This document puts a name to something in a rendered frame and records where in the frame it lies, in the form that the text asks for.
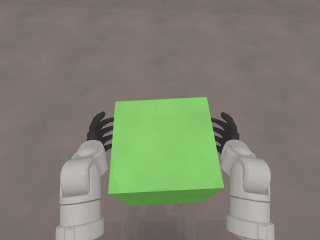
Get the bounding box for robot right forearm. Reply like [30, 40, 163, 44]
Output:
[220, 139, 275, 240]

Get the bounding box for carton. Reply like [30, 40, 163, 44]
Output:
[108, 97, 224, 206]

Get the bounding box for left robot hand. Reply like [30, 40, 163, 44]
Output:
[86, 111, 114, 152]

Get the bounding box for right robot hand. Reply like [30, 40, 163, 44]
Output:
[211, 112, 240, 155]

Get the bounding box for robot left forearm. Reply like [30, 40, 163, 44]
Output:
[55, 140, 108, 240]

